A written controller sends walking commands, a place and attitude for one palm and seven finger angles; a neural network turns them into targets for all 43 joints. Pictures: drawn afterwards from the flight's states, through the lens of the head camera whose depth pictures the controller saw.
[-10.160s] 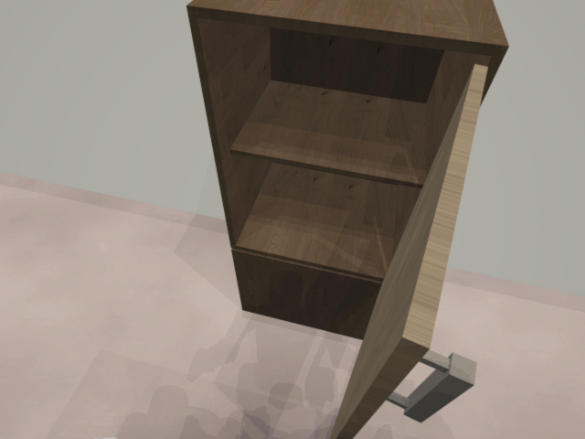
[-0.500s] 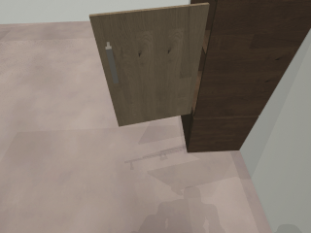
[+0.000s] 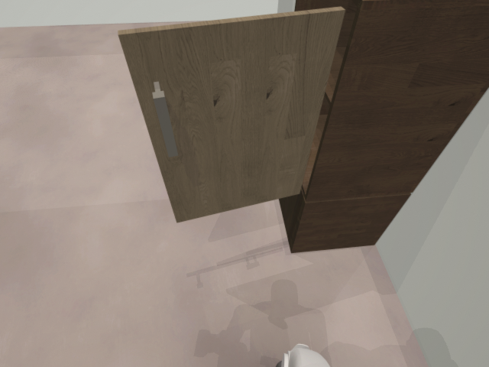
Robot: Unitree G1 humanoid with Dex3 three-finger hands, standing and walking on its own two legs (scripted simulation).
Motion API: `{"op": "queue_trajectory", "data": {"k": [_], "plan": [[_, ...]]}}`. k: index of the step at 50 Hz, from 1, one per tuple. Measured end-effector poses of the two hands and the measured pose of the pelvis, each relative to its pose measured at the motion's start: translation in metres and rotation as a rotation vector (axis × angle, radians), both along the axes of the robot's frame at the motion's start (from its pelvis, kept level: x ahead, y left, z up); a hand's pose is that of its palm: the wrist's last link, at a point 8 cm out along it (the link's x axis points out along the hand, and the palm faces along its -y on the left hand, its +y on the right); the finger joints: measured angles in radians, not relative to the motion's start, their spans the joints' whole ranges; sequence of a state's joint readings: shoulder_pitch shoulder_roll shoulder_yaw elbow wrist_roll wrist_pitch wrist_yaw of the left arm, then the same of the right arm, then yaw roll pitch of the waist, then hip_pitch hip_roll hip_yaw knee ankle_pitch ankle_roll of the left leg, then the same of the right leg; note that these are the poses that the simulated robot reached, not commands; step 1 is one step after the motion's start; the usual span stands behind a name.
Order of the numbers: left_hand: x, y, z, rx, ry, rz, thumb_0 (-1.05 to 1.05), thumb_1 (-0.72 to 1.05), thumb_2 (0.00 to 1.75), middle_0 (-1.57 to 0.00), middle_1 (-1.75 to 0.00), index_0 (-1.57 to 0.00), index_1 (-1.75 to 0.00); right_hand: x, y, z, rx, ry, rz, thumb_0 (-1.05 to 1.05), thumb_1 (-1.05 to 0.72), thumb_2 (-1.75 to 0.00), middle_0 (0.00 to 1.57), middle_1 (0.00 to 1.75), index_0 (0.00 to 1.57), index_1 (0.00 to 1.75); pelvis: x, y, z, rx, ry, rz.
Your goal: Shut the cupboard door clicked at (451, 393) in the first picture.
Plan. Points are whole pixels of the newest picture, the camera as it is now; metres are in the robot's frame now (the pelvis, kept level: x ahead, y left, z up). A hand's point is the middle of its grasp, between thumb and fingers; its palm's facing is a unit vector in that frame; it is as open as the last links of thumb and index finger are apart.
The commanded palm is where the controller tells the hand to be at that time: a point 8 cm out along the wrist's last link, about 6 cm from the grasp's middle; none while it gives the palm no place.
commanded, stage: take the last steps up to it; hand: left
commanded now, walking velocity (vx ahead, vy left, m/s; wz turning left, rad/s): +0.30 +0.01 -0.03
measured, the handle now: (165, 120) +0.56 +0.19 +0.08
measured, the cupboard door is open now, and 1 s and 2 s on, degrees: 100 100 100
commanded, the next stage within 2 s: come to a stop and stand still in 0.36 s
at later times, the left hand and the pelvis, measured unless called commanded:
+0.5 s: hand (159, 362) +0.16 +0.17 -0.17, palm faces +0.10 -0.98 -0.18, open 7.3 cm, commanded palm none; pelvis +0.17 -0.01 +0.00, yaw +0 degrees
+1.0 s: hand (171, 331) +0.21 +0.16 -0.17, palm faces +0.02 -0.96 -0.27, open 7.4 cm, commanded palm none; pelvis +0.17 -0.04 -0.01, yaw -1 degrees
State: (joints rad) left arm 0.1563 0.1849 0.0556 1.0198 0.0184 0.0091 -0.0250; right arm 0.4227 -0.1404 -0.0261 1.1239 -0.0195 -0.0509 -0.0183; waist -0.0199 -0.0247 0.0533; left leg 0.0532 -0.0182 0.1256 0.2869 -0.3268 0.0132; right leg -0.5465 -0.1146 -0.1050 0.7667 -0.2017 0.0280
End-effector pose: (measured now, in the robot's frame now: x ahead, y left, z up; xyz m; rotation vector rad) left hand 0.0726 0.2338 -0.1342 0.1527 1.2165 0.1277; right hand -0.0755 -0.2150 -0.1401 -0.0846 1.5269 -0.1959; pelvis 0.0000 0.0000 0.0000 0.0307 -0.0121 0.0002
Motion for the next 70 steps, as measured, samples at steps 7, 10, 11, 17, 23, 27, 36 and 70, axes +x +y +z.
{"op": "queue_trajectory", "data": {"k": [7,10,11,17,23,27,36,70], "plan": [[0.111,-0.030,-0.002,0.030,-0.157,-0.069,0.01,0.91,0.90,-0.20,-0.30,-0.20,-0.30,0.022,-0.013,-0.021,0.054,0.117,-0.062,0.01,-0.91,-0.89,0.20,0.30,0.20,0.30,0.059,-0.028,-0.020,-0.006,-0.018,-0.003],[0.114,-0.037,0.003,0.029,-0.129,-0.045,0.01,0.91,0.90,-0.20,-0.30,-0.20,-0.30,0.067,-0.025,-0.020,0.044,0.057,-0.042,0.01,-0.91,-0.89,0.20,0.30,0.20,0.30,0.077,-0.032,-0.012,-0.018,-0.025,0.000],[0.113,-0.039,0.004,0.029,-0.108,-0.038,0.00,0.91,0.90,-0.20,-0.30,-0.20,-0.30,0.086,-0.029,-0.019,0.039,0.026,-0.033,0.01,-0.91,-0.89,0.20,0.30,0.20,0.30,0.083,-0.033,-0.009,-0.019,-0.022,-0.001],[0.101,-0.030,0.009,0.045,0.003,0.018,-0.01,0.95,0.90,-0.20,-0.30,-0.21,-0.30,0.195,-0.040,-0.004,0.017,-0.170,0.018,0.01,-0.91,-0.89,0.20,0.30,0.20,0.30,0.121,-0.034,0.005,-0.022,0.001,-0.007],[0.085,-0.020,0.001,0.008,0.108,0.086,0.00,0.93,0.90,-0.20,-0.30,-0.20,-0.30,0.281,-0.038,0.007,-0.024,-0.262,0.102,0.01,-0.93,-0.89,0.20,0.30,0.20,0.30,0.160,-0.019,0.007,-0.036,-0.001,-0.003],[0.075,-0.012,-0.015,-0.025,0.198,0.129,0.01,0.92,0.90,-0.20,-0.30,-0.20,-0.30,0.331,-0.022,0.008,-0.054,-0.318,0.151,0.01,-0.92,-0.89,0.20,0.30,0.20,0.30,0.187,-0.001,-0.001,-0.058,-0.012,-0.004],[0.093,-0.003,-0.018,-0.027,0.291,0.087,0.01,0.91,0.90,-0.20,-0.30,-0.20,-0.30,0.369,0.013,0.013,-0.047,-0.349,0.119,0.00,-0.92,-0.89,0.20,0.30,0.21,0.30,0.198,0.010,0.002,-0.035,-0.016,-0.032],[0.094,-0.019,-0.005,0.073,0.184,0.041,0.01,0.91,0.90,-0.21,-0.30,-0.21,-0.30,0.275,-0.059,-0.010,-0.049,-0.192,0.106,0.01,-0.90,-0.89,0.20,0.30,0.20,0.30,0.163,-0.026,-0.007,-0.033,0.027,-0.005]]}}
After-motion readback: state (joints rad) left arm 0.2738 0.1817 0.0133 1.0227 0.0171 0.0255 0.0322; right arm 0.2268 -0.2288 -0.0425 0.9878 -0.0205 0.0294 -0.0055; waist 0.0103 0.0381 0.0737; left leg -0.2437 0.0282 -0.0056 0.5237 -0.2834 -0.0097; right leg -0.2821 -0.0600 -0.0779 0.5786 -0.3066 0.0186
